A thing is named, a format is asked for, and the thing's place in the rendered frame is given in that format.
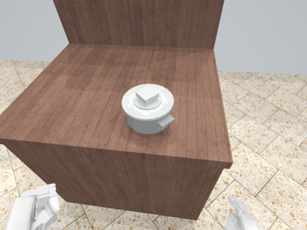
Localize table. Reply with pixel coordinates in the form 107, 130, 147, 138
0, 0, 233, 220

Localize knob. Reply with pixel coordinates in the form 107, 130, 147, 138
136, 85, 159, 104

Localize lid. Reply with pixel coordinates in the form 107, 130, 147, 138
122, 84, 174, 121

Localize pot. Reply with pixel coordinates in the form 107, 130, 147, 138
126, 110, 175, 134

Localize left robot hand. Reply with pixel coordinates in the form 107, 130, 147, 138
5, 184, 60, 230

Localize right robot hand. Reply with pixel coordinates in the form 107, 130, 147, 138
224, 195, 259, 230

